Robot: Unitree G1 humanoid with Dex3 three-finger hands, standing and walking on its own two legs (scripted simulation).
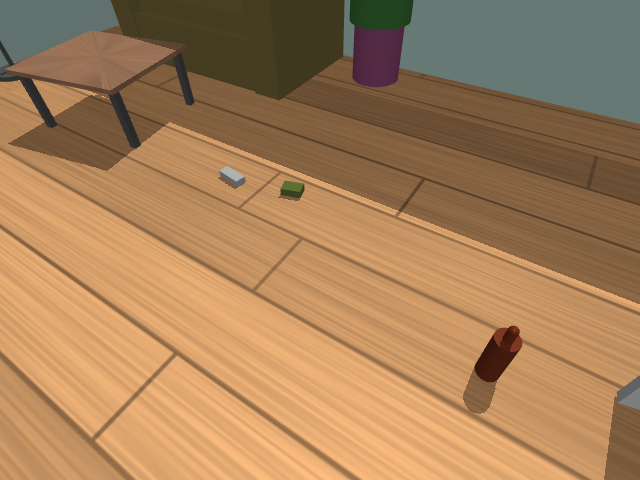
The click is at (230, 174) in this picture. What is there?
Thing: flat box
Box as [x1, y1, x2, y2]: [219, 166, 245, 186]
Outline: 219,170 221,176 236,186 245,181 242,175 227,166
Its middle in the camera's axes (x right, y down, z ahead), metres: -0.46 -0.34 +2.03
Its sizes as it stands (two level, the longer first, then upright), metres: 0.141 0.055 0.036
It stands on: the floor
